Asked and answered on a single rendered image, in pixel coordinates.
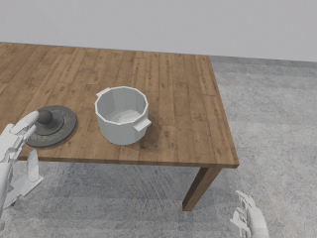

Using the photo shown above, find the knob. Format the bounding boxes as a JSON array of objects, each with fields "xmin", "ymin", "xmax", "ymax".
[{"xmin": 37, "ymin": 109, "xmax": 53, "ymax": 125}]

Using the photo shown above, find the lid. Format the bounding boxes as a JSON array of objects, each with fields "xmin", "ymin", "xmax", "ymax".
[{"xmin": 26, "ymin": 105, "xmax": 77, "ymax": 148}]

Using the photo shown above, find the left robot hand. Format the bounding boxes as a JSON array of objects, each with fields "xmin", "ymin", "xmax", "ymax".
[{"xmin": 0, "ymin": 110, "xmax": 44, "ymax": 218}]

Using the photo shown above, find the pot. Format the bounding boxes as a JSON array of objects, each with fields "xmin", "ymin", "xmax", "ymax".
[{"xmin": 94, "ymin": 86, "xmax": 152, "ymax": 146}]

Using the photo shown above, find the right robot hand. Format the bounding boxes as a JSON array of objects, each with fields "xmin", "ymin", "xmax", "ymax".
[{"xmin": 230, "ymin": 190, "xmax": 269, "ymax": 238}]

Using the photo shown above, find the table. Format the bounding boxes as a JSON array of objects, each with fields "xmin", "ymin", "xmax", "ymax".
[{"xmin": 0, "ymin": 43, "xmax": 240, "ymax": 211}]

